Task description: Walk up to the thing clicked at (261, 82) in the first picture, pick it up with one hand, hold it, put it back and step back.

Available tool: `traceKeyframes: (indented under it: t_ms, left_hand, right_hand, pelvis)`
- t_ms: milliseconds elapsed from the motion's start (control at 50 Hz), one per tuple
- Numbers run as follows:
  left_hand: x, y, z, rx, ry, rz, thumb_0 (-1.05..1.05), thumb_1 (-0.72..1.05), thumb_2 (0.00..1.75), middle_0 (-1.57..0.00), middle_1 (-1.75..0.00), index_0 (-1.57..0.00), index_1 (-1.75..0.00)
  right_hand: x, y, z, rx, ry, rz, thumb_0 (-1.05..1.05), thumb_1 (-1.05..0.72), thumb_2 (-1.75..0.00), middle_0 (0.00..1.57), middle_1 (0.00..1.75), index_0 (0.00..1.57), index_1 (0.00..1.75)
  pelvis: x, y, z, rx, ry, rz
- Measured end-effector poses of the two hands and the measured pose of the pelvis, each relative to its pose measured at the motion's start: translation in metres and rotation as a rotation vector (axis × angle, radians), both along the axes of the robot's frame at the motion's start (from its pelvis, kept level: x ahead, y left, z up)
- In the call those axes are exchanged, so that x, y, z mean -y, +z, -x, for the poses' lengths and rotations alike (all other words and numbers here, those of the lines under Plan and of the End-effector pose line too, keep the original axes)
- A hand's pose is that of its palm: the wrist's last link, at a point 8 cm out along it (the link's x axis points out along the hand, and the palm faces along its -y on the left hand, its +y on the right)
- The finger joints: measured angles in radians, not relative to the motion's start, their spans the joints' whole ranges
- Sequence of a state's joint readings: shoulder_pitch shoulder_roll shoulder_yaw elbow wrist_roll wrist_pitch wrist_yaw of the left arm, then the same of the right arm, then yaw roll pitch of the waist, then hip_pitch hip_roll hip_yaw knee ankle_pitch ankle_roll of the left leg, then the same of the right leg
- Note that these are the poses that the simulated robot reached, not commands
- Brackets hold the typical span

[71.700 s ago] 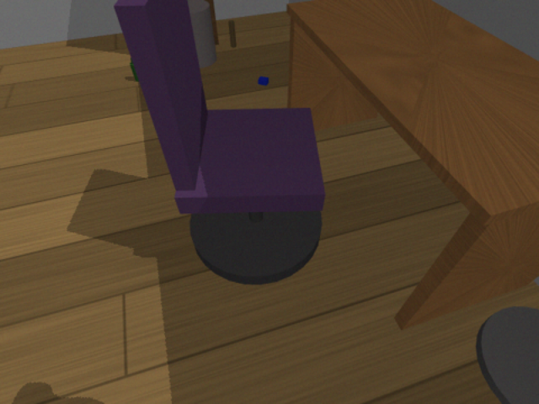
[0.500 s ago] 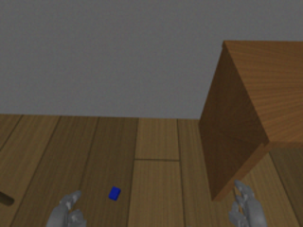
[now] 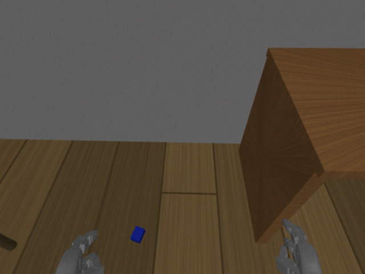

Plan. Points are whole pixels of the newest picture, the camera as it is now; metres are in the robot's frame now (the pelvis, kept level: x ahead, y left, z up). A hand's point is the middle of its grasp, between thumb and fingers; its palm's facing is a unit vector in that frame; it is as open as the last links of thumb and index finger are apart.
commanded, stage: home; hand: left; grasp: from above
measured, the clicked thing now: (138, 234) +0.44 +0.23 -0.70
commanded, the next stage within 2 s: stand in 0.34 s
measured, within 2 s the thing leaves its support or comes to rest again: neither
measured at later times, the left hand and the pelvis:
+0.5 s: hand (98, 273) +0.16 +0.19 -0.06, palm faces +0.02 -0.96 -0.27, open 7.4 cm; pelvis -0.01 +0.00 +0.01, yaw +0 degrees
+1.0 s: hand out of the picture +0.03 +0.24 -0.10, palm faces +0.04 -0.95 -0.32, open 7.4 cm; pelvis -0.01 +0.01 +0.06, yaw +0 degrees
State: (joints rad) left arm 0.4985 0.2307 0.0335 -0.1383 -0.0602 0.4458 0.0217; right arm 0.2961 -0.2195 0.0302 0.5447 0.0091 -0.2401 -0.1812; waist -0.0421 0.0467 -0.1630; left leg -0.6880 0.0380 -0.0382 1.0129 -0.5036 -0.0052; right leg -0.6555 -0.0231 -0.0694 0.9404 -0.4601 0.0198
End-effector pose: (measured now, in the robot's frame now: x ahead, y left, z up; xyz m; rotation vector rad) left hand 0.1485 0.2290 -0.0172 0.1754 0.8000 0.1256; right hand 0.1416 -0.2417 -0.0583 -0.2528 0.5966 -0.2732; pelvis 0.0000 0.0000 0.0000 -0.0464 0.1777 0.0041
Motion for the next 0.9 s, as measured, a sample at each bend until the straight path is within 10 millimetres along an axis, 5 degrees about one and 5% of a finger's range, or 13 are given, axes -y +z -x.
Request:
traceKeyframes:
  t_ms: [440, 540, 700, 900]
  left_hand:
    - [-0.001, 0.000, 0.004, 0.006, -0.001, 0.000, 0.01, 0.90, 0.90, -0.20, -0.30, -0.21, -0.30]
    - [-0.018, -0.025, 0.004, 0.007, -0.040, -0.103, 0.01, 0.90, 0.90, -0.20, -0.30, -0.21, -0.30]
    - [-0.050, -0.051, 0.052, -0.206, 0.033, -0.129, 0.01, 0.90, 0.90, -0.20, -0.30, -0.21, -0.30]
    - [-0.057, -0.055, 0.112, -0.415, 0.099, -0.104, 0.01, 0.90, 0.90, -0.20, -0.30, -0.21, -0.30]
  right_hand:
    - [-0.001, 0.003, 0.000, 0.014, 0.004, 0.001, 0.02, -0.90, -0.89, 0.21, 0.30, 0.20, 0.30]
    - [0.006, -0.017, 0.012, -0.260, 0.151, 0.039, 0.01, -0.90, -0.89, 0.21, 0.30, 0.20, 0.30]
    - [0.029, -0.016, 0.048, -0.458, 0.075, -0.001, 0.02, -0.90, -0.89, 0.21, 0.30, 0.20, 0.30]
    - [0.028, -0.010, 0.082, -0.585, 0.002, -0.035, 0.01, -0.90, -0.89, 0.21, 0.30, 0.20, 0.30]
  pelvis:
    - [-0.001, -0.001, 0.003, 0.007, 0.001, 0.002]
    - [0.000, 0.010, 0.013, 0.108, -0.004, -0.029]
    - [-0.003, 0.030, 0.011, 0.170, -0.005, -0.042]
    - [-0.008, 0.051, 0.007, 0.223, -0.003, -0.041]
